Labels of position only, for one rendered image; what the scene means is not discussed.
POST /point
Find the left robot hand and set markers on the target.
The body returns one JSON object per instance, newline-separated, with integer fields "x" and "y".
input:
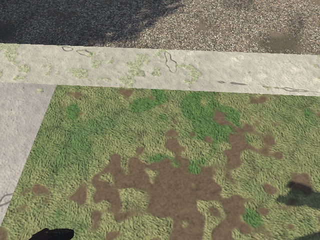
{"x": 54, "y": 234}

